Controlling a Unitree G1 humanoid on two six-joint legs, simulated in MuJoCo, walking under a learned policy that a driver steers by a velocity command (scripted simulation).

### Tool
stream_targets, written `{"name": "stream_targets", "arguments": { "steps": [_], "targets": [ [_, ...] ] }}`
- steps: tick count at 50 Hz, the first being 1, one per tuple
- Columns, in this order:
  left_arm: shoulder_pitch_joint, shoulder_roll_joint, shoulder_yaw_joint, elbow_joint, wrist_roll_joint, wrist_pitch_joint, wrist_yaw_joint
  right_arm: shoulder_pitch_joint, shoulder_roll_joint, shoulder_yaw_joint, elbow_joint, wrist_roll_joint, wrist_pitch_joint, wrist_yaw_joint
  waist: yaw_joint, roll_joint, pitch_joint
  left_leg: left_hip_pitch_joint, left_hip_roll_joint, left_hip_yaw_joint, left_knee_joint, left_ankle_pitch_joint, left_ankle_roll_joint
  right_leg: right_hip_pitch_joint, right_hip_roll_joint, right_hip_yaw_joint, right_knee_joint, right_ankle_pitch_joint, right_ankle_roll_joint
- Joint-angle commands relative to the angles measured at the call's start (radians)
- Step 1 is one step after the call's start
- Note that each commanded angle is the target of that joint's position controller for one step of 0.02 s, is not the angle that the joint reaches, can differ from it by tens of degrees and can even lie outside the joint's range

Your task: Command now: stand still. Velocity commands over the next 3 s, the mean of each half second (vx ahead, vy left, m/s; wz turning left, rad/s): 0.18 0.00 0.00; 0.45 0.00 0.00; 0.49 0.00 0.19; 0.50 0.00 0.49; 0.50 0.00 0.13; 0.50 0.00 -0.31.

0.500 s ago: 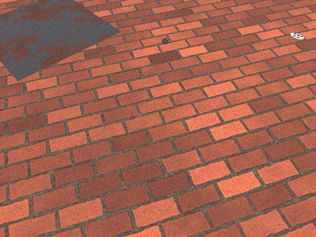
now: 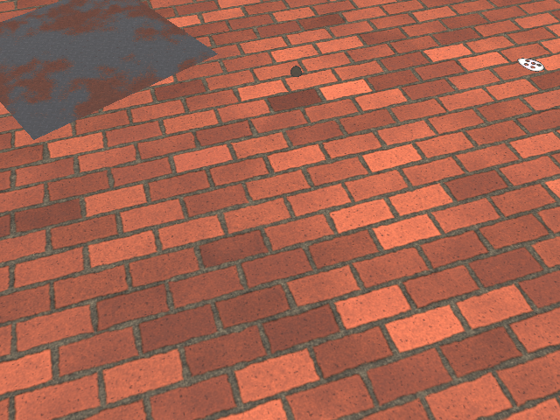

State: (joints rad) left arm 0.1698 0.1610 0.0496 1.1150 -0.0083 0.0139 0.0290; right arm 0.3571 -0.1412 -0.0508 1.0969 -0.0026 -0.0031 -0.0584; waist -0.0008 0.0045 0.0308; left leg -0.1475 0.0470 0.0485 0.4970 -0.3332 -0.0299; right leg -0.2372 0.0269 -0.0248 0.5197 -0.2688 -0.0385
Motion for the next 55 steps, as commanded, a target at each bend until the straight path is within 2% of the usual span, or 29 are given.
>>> {"name": "stream_targets", "arguments": {
  "steps": [1, 7, 10, 11, 13, 14, 16, 19, 21, 23, 24, 25, 26, 27, 28, 29, 30, 33, 38, 45, 47, 48, 49, 50, 51, 52, 53, 54, 55],
  "targets": [
    [0.016, 0.088, 0.012, -0.025, 0.0, -0.006, 0.002, 0.096, -0.075, -0.012, -0.006, 0.0, -0.004, -0.002, 0.0, 0.002, 0.022, -0.087, 0.016, -0.017, -0.082, 0.126, 0.011, 0.049, -0.069, 0.077, -0.082, 0.217, -0.028],
    [0.02, 0.087, 0.011, -0.022, -0.001, -0.006, 0.003, 0.103, -0.072, -0.011, -0.005, 0.001, -0.005, -0.002, 0.001, 0.002, 0.024, -0.087, 0.015, -0.018, -0.081, 0.13, 0.012, 0.049, -0.068, 0.075, -0.079, 0.219, -0.026],
    [0.064, 0.118, 0.027, -0.011, -0.018, -0.001, 0.008, 0.106, -0.066, -0.016, -0.009, 0.013, -0.004, -0.008, 0.013, -0.026, 0.035, -0.145, -0.035, 0.035, 0.007, -0.192, 0.043, 0.012, -0.059, 0.091, -0.096, -0.323, -0.066],
    [0.094, 0.135, 0.034, -0.011, -0.024, -0.005, 0.009, 0.081, -0.061, -0.015, -0.028, 0.015, -0.009, -0.01, 0.029, -0.051, 0.072, -0.216, -0.042, 0.042, 0.066, -0.26, 0.055, -0.01, -0.104, 0.163, -0.137, -0.494, -0.097],
    [0.204, 0.181, 0.049, 0.003, -0.03, -0.03, 0.005, 0.022, -0.024, -0.006, -0.068, 0.023, -0.04, -0.004, 0.071, -0.152, 0.115, -0.388, -0.052, 0.052, 0.253, -0.208, 0.069, 0.045, -0.282, 0.467, -0.282, -0.692, -0.205],
    [0.224, 0.2, 0.055, 0.003, -0.024, -0.045, 0.006, -0.025, -0.038, -0.01, -0.088, 0.028, -0.056, 0.004, 0.084, -0.166, 0.135, -0.428, -0.028, 0.002, 0.352, -0.189, 0.087, 0.02, -0.355, 0.603, -0.336, -0.683, -0.256],
    [0.201, 0.197, 0.052, -0.021, -0.001, -0.08, 0.006, -0.089, -0.061, -0.021, -0.126, 0.039, -0.082, 0.018, 0.079, -0.154, 0.127, -0.547, 0.022, -0.089, 0.533, -0.265, 0.116, 0.044, -0.415, 0.68, -0.362, -0.562, -0.282],
    [0.09, 0.177, 0.046, -0.067, -0.02, -0.091, 0.007, -0.064, -0.087, -0.037, -0.124, 0.035, -0.099, 0.026, 0.012, -0.122, 0.06, -0.427, 0.053, -0.076, 0.333, -0.167, 0.121, -0.004, -0.315, 0.425, -0.321, -0.326, -0.169],
    [0.044, 0.202, 0.052, -0.076, -0.03, -0.072, 0.003, 0.046, -0.055, -0.039, -0.07, 0.03, -0.098, 0.034, -0.06, -0.109, 0.012, -0.088, -0.04, 0.053, 0.146, 0.026, 0.092, -0.202, -0.195, 0.207, -0.254, -0.255, -0.114],
    [0.061, 0.176, 0.043, -0.075, -0.025, -0.068, -0.001, 0.2, -0.053, -0.05, -0.003, 0.027, -0.081, 0.033, -0.119, -0.046, -0.002, 0.139, -0.109, 0.121, 0.112, 0.059, 0.056, -0.358, -0.135, 0.118, -0.107, -0.299, -0.089],
    [0.03, 0.125, 0.026, -0.091, -0.019, -0.078, -0.004, 0.29, -0.073, -0.056, 0.008, 0.025, -0.081, 0.028, -0.164, 0.052, -0.01, 0.232, -0.017, -0.024, 0.036, -0.01, 0.088, -0.45, -0.099, 0.061, 0.128, -0.187, -0.048],
    [0.025, 0.031, 0.002, -0.113, 0.001, -0.093, -0.011, 0.376, -0.174, -0.066, -0.001, 0.017, -0.085, 0.027, -0.159, 0.336, -0.043, 0.282, 0.242, -0.443, -0.13, -0.108, 0.181, -0.606, -0.026, -0.039, 0.593, -0.257, 0.013],
    [0.036, 0.047, 0.008, -0.148, -0.029, -0.119, -0.015, 0.389, -0.21, -0.057, -0.01, -0.005, -0.101, 0.047, -0.131, 0.362, -0.052, 0.286, 0.381, -0.892, -0.352, -0.38, 0.337, -0.765, 0.009, 0.075, 0.763, -0.3, -0.013],
    [-0.025, 0.087, 0.012, -0.173, -0.061, -0.136, -0.014, 0.29, -0.201, -0.048, -0.026, -0.005, -0.116, 0.055, -0.091, 0.217, 0.065, 0.23, 0.406, -0.895, -0.358, -0.473, 0.344, -0.891, -0.071, 0.109, 0.86, -0.215, -0.04],
    [-0.055, 0.113, 0.013, -0.182, -0.05, -0.141, -0.015, 0.193, -0.167, -0.032, -0.054, -0.003, -0.127, 0.065, -0.065, 0.093, 0.1, 0.169, 0.364, -0.752, -0.321, -0.377, 0.299, -0.893, -0.11, 0.112, 0.856, -0.085, -0.057],
    [-0.018, 0.114, 0.016, -0.16, -0.023, -0.133, -0.01, 0.101, -0.158, -0.021, -0.081, -0.002, -0.125, 0.072, -0.022, 0.034, 0.08, 0.085, 0.299, -0.589, -0.31, -0.22, 0.253, -0.794, -0.141, 0.11, 0.793, 0.026, -0.052],
    [0.016, 0.128, 0.024, -0.147, -0.008, -0.125, -0.006, 0.051, -0.15, -0.015, -0.097, -0.002, -0.121, 0.074, 0.007, 0.05, 0.068, 0.015, 0.247, -0.461, -0.32, -0.092, 0.217, -0.695, -0.16, 0.108, 0.697, 0.091, -0.043],
    [-0.009, 0.122, 0.029, -0.149, -0.003, -0.102, -0.015, 0.134, -0.121, -0.003, -0.072, -0.005, -0.11, 0.063, -0.009, 0.087, 0.052, 0.004, 0.166, -0.246, -0.334, 0.23, 0.19, -0.595, -0.141, 0.05, 0.544, 0.218, -0.011],
    [-0.254, 0.078, 0.007, -0.245, -0.012, -0.102, -0.037, 0.195, -0.157, -0.008, -0.066, 0.003, -0.101, 0.031, -0.06, 0.076, 0.061, 0.041, 0.135, -0.123, -0.374, 0.399, 0.158, -0.509, -0.082, -0.002, 0.184, 0.392, 0.001],
    [-0.411, 0.102, -0.004, -0.327, -0.023, -0.119, -0.079, 0.232, -0.172, -0.025, -0.035, 0.017, -0.08, 0.03, -0.071, 0.091, 0.102, 0.263, 0.21, -0.096, -0.299, 0.558, 0.18, -0.489, -0.055, -0.028, 0.002, 0.281, -0.047],
    [-0.319, 0.152, 0.017, -0.314, -0.017, -0.126, -0.081, 0.2, -0.209, -0.036, -0.047, 0.011, -0.073, 0.03, -0.007, 0.142, 0.015, 0.289, 0.211, -0.081, -0.158, 0.941, 0.162, -0.295, 0.008, -0.073, -0.009, 0.198, -0.081],
    [-0.16, 0.197, 0.041, -0.272, -0.019, -0.127, -0.076, 0.175, -0.213, -0.035, -0.054, 0.011, -0.069, 0.032, 0.073, 0.158, -0.078, 0.26, 0.184, -0.055, 0.011, 1.101, 0.144, -0.086, 0.042, -0.095, -0.021, 0.206, -0.111],
    [0.056, 0.249, 0.064, -0.217, -0.018, -0.124, -0.066, 0.129, -0.218, -0.032, -0.077, 0.007, -0.072, 0.038, 0.17, 0.16, -0.204, 0.063, 0.151, -0.046, 0.247, 1.021, 0.115, 0.256, -0.034, -0.005, 0.018, 0.251, -0.162],
    [0.248, 0.357, 0.088, -0.186, 0.013, -0.116, -0.054, 0.204, -0.112, -0.002, -0.104, -0.002, -0.089, 0.053, 0.157, -0.068, -0.412, -0.351, 0.002, -0.026, 0.68, 0.473, 0.052, 0.713, -0.338, 0.445, 0.021, 0.179, -0.316],
    [0.284, 0.306, 0.066, -0.158, 0.009, -0.108, -0.054, 0.241, -0.077, 0.014, -0.079, 0.023, -0.123, 0.071, 0.137, -0.205, -0.543, -0.52, -0.113, -0.192, 0.907, -0.217, 0.053, 0.803, -0.456, 0.815, -0.173, 0.055, -0.39],
    [0.18, 0.242, 0.049, -0.169, 0.001, -0.105, -0.054, 0.136, -0.164, -0.014, -0.11, 0.053, -0.142, 0.073, 0.129, -0.164, -0.363, -0.627, -0.04, -0.21, 0.968, -0.177, 0.076, 0.664, -0.395, 0.669, -0.207, 0.016, -0.322],
    [0.065, 0.191, 0.034, -0.198, -0.007, -0.109, -0.053, 0.029, -0.194, -0.019, -0.145, 0.059, -0.147, 0.065, 0.099, -0.09, -0.216, -0.633, 0.017, -0.16, 0.93, -0.089, 0.085, 0.464, -0.354, 0.495, -0.235, 0.088, -0.278],
    [-0.014, 0.156, 0.021, -0.208, 0.0, -0.119, -0.061, -0.018, -0.195, -0.027, -0.154, 0.045, -0.14, 0.052, 0.052, 0.005, -0.13, -0.573, 0.06, -0.133, 0.86, -0.016, 0.083, 0.271, -0.315, 0.387, -0.274, 0.184, -0.248],
    [-0.053, 0.126, 0.012, -0.208, 0.009, -0.128, -0.066, -0.013, -0.189, -0.038, -0.155, 0.027, -0.124, 0.041, 0.008, 0.006, -0.095, -0.494, 0.092, -0.137, 0.795, 0.027, 0.084, 0.143, -0.27, 0.306, -0.305, 0.231, -0.223]
  ]
}}
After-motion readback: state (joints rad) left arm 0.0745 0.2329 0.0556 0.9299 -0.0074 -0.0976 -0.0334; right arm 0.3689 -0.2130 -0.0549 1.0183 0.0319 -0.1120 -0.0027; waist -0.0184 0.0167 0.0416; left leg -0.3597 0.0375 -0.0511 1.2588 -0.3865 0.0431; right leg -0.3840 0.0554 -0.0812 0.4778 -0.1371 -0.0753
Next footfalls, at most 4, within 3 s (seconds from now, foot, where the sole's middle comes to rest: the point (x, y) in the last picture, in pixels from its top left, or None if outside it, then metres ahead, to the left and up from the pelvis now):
0.48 left None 0.11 0.17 -0.77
0.98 right None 0.49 -0.04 -0.77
1.52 left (209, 315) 0.79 0.23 -0.77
2.00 right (253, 222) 1.11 0.12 -0.77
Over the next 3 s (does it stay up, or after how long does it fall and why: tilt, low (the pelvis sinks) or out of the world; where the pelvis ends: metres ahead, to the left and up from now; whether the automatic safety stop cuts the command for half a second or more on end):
stays up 1.39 0.39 -0.01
